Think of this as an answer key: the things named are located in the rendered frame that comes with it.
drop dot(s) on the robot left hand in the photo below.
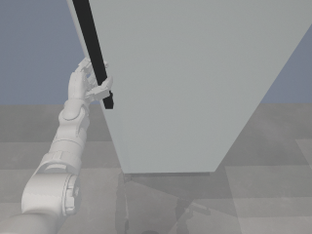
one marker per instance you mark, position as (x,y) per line
(87,89)

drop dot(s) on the fridge door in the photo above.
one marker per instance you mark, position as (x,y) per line
(189,74)

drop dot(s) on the handle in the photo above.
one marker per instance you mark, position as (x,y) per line
(87,24)

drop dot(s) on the left robot forearm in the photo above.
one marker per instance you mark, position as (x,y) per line
(69,142)

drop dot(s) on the robot left upper arm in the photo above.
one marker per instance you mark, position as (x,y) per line
(49,199)

